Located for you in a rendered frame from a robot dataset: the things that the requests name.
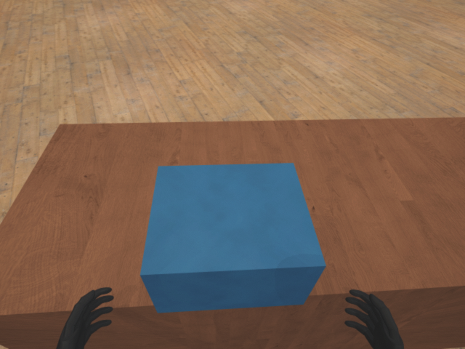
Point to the left robot hand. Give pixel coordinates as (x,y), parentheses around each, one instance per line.
(77,329)

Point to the pedestal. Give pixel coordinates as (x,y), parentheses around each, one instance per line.
(386,198)

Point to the right robot hand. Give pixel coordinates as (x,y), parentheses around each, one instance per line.
(381,330)

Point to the carton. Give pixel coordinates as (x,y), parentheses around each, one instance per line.
(229,236)

